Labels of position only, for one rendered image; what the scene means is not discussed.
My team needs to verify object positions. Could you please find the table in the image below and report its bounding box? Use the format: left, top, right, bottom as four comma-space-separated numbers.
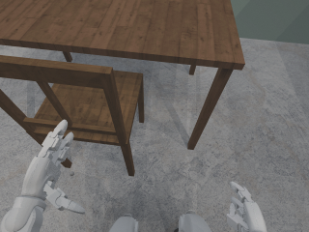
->
0, 0, 245, 150

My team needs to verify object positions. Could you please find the robot right thigh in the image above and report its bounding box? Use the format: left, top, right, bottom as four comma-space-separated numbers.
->
178, 214, 211, 232

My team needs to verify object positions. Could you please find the right robot hand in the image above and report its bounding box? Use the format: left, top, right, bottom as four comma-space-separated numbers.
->
227, 181, 267, 232

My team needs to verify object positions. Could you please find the left robot forearm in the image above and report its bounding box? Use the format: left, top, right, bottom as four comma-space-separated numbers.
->
0, 195, 47, 232

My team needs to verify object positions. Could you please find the chair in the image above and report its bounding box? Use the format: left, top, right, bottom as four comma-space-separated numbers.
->
0, 55, 145, 177

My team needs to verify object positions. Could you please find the right robot shin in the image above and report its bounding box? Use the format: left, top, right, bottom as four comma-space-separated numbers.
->
185, 210, 196, 215

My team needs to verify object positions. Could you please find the left robot hand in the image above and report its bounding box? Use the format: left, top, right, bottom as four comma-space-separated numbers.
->
21, 119, 85, 215

